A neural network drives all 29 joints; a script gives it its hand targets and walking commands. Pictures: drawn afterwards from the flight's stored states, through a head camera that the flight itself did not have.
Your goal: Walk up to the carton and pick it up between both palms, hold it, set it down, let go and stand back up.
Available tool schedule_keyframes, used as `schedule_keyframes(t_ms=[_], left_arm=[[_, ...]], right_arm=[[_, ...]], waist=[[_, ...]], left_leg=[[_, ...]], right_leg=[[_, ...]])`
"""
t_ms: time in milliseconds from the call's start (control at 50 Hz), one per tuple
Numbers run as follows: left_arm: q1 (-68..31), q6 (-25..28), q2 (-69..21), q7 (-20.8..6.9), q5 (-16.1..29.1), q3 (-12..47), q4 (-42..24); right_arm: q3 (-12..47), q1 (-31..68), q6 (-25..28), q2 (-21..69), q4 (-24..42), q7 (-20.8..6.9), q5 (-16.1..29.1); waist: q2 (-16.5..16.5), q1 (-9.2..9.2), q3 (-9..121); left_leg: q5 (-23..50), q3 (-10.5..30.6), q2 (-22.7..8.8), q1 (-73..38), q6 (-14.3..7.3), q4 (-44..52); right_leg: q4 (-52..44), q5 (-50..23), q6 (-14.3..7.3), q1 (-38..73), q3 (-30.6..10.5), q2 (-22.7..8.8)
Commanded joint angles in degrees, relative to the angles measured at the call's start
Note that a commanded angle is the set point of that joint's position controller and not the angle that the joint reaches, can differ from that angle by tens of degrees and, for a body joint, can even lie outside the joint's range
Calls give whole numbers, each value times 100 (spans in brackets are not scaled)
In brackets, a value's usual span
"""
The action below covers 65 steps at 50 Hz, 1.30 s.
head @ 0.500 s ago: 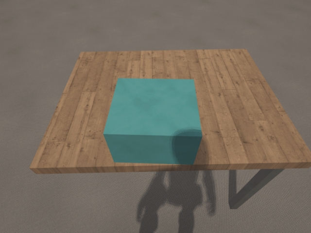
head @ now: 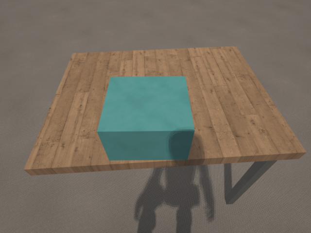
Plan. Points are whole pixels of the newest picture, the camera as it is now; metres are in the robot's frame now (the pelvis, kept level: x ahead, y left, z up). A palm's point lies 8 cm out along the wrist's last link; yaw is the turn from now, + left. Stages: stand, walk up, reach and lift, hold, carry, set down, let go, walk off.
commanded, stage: walk up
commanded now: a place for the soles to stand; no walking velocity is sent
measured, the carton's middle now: (148, 117) +0.46 +0.04 +0.00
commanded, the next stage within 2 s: reach and lift in 0.16 s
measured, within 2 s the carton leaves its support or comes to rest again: neither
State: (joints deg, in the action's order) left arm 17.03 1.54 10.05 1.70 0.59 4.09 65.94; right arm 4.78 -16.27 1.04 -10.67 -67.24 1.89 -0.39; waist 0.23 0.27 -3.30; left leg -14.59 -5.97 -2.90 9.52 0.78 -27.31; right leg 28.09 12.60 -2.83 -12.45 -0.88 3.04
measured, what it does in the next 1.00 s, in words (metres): stands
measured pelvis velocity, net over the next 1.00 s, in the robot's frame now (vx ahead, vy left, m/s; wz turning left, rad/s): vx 0.00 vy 0.00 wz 0.05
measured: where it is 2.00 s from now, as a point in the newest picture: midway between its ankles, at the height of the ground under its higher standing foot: outside the picture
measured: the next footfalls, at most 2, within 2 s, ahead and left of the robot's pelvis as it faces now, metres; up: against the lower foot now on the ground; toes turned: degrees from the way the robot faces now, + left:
none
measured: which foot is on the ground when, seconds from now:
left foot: down 0.00-1.00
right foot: down 0.00-1.00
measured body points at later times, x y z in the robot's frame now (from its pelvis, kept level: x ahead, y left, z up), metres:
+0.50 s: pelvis -0.03 +0.01 -0.04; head +0.01 +0.03 +0.41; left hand +0.15 +0.23 -0.13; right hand +0.19 -0.20 -0.12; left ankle +0.00 +0.13 -0.74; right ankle +0.03 -0.08 -0.74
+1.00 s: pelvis +0.00 +0.00 +0.00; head +0.02 +0.00 +0.45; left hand +0.15 +0.24 -0.09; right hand +0.15 -0.20 -0.09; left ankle +0.00 +0.13 -0.74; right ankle +0.03 -0.08 -0.74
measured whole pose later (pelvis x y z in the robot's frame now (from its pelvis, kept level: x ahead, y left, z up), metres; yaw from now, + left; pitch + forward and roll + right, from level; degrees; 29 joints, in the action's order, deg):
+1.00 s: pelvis +0.00 +0.00 +0.00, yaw +3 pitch -4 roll +1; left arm 12.0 -25.4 13.7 -1.1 3.0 -1.7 18.2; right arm 1.0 -16.6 -8.0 -7.8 -22.4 0.2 3.0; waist -1.3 -0.9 -6.6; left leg -14.4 -4.4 -2.8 10.0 1.3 -28.5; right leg 29.2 13.4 -2.9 -11.9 2.0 1.9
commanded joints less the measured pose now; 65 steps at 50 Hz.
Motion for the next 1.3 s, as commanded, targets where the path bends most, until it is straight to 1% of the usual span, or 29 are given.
schedule_keyframes(t_ms=[0, 140, 160, 180, 200, 220, 240, 260, 280, 300, 320, 360, 400, 420, 440, 500, 560, 620, 640, 680, 720, 760, 800, 820, 880, 920, 1040, 1200, 1280], left_arm=[[467, 35, 770, 25, -2, -115, -98], [440, 33, 763, 29, -9, -123, -149], [-5122, -1160, 1632, -120, 423, -397, -2269], [-3892, -1839, 1739, 81, 503, -354, -2189], [-3735, -2462, 1397, 111, 692, -255, -2262], [-3361, -3033, 1252, 88, 720, -203, -2771], [-3169, -3412, 1192, 47, 472, -352, -3456], [-2984, -3793, 1177, -14, 343, -435, -3805], [-2629, -4170, 1060, -110, 138, -554, -3885], [-2227, -4500, 933, -213, -94, -630, -3928], [-1737, -4749, 733, -325, -348, -681, -4149], [-911, -5197, 534, -548, -756, -787, -4526], [-350, -5446, 460, -664, -969, -839, -5272], [-195, -5457, 478, -661, -1049, -834, -5598], [-100, -5407, 545, -637, -1037, -817, -5955], [-522, -4839, 761, -466, -936, -767, -6411], [-1123, -4070, 1003, -305, -717, -770, -6369], [-1535, -3399, 967, -159, -351, -627, -6353], [-1509, -3237, 944, -137, -258, -592, -6235], [-1430, -2949, 1031, -169, -26, -585, -6036], [-1193, -2791, 1136, -173, 207, -539, -5980], [-730, -2761, 1204, -200, 311, -605, -5821], [-299, -2778, 1171, -231, 359, -690, -5601], [-106, -2803, 1159, -258, 360, -745, -5464], [-51, -2743, 1221, -276, 244, -879, -5372], [-126, -2648, 1191, -249, 185, -914, -5277], [-820, -2066, 1248, -283, 231, -1005, -5114], [-697, -1324, 1288, -205, 501, -858, -5648], [-477, -1201, 1334, -204, 591, -827, -5696]], right_arm=[[-106, -465, 30, -642, 93, 24, -4], [-141, -475, 21, -656, 145, 24, -6], [-1345, 5095, 78, -524, 2008, -344, -532], [-1400, 3774, -331, -748, 1825, -547, -771], [-1300, 3523, -768, -420, 2273, -653, -609], [-1088, 2853, -1199, -400, 2637, -721, -381], [-881, 2707, -1443, -616, 3197, -676, -97], [-738, 2305, -1619, -563, 3408, -656, 71], [-619, 1840, -1835, -479, 3192, -612, 348], [-483, 1549, -1977, -560, 3058, -540, 644], [-409, 1148, -2065, -780, 2810, -449, 851], [-301, 943, -2302, -1264, 2707, -251, 1182], [-259, 962, -2393, -1572, 3054, -132, 1357], [-328, 976, -2364, -1672, 3249, -79, 1298], [-353, 962, -2308, -1643, 3467, -75, 1213], [-433, 1085, -2029, -1132, 4100, -172, 901], [-508, 1125, -1709, -546, 4601, -325, 636], [-796, 984, -1318, -424, 4730, -481, 338], [-855, 945, -1204, -459, 4710, -515, 270], [-950, 892, -973, -435, 4892, -488, 153], [-990, 682, -806, -432, 4982, -395, 149], [-876, 333, -748, -351, 4973, -297, 246], [-748, 124, -756, -445, 4915, -242, 348], [-712, -11, -782, -457, 4911, -211, 335], [-674, -102, -784, -481, 5095, -133, 373], [-654, -73, -772, -419, 5118, -122, 349], [-586, -76, -755, 23, 5473, -110, 337], [-753, -329, -434, -1, 5733, -117, 478], [-784, -354, -385, 40, 5944, -72, 548]], waist=[[-108, 4, -414], [-115, 2, -362], [-621, -469, 534], [-764, -451, -354], [-1045, -154, 429], [-727, -13, 885], [-614, 163, 1725], [-444, 161, 1965], [-308, 115, 1932], [49, 5, 1734], [403, -101, 1517], [513, -206, 1085], [469, -229, 806], [420, -264, 493], [330, -204, 355], [197, -152, -195], [373, -48, 41], [728, -159, 698], [770, -195, 896], [510, -235, 1341], [172, -234, 1511], [-19, -128, 1501], [-62, -48, 1236], [-126, -10, 1054], [-187, 17, 648], [-96, 48, 405], [-232, 80, 121], [240, 17, 491], [192, 37, 272]], left_leg=[[-311, 530, -431, 25, -275, 635], [-297, 497, -451, -3, -300, 620], [-1299, 180, -49, 2782, -184, -677], [-2284, 51, 167, 3514, -107, -850], [-1536, 94, 51, 3072, 59, -1106], [-860, 71, -22, 2809, 181, -1525], [-789, 10, 17, 2523, 190, -1504], [-797, -5, 31, 2169, 252, -1677], [-754, 115, -26, 1747, 324, -1744], [-362, 172, -40, 1222, 391, -1797], [185, 161, -59, 653, 489, -1693], [971, 152, -29, -19, 525, -1292], [1042, 210, -29, -118, 456, -885], [1012, 168, -9, -66, 434, -786], [768, 136, 26, -76, 384, -681], [127, 42, 31, 262, 202, -573], [-654, -46, -75, 714, 55, -542], [-1040, 124, -342, 1153, 1, -473], [-1020, 191, -414, 1399, -25, -463], [-558, 98, -344, 1474, -37, -660], [43, 63, -213, 1001, 19, -729], [621, 29, -52, 529, 60, -574], [1133, 30, 63, 259, 124, -284], [1192, 2, 134, 199, 124, -98], [1179, -62, 232, 30, 110, 256], [1155, -52, 261, -19, 102, 462], [271, -97, 258, -36, -67, 644], [310, 15, 185, -191, -30, 783], [159, 54, 183, -33, -64, 918]], right_leg=[[-1002, 265, -4, -663, -973, -832], [-895, 158, -11, -701, -1011, -802], [935, 1976, -7, -219, 188, -609], [1046, 3183, -87, -248, -162, -680], [724, 2891, 43, 346, -707, -827], [730, 1591, 141, 20, -1035, -881], [947, 578, 107, -121, -649, -963], [1104, 339, 56, -226, -569, -975], [1093, 572, -45, -584, -471, -984], [1107, 396, -113, -1129, -286, -921], [1115, -159, -159, -1373, 83, -690], [884, -820, -84, -969, 486, -295], [667, -599, -25, -420, 669, -28], [556, -503, -25, -485, 686, -5], [438, -273, -39, -506, 698, 1], [175, 273, 19, -934, 595, -139], [127, 738, 58, -1030, 363, -352], [504, 470, 38, -686, 347, -338], [669, 184, 41, -471, 356, -296], [721, -160, 72, -269, 300, -365], [523, -581, 116, -413, 228, -432], [246, -1057, 178, -239, 206, -436], [10, -1402, 231, 116, 247, -345], [-167, -1435, 260, 289, 223, -336], [-515, -1261, 295, 498, 197, -294], [-716, -1085, 306, 497, 217, -262], [-1240, 130, 308, 79, -144, -563], [-1196, 60, 201, 132, -61, -518], [-1318, 348, 202, 298, -99, -518]])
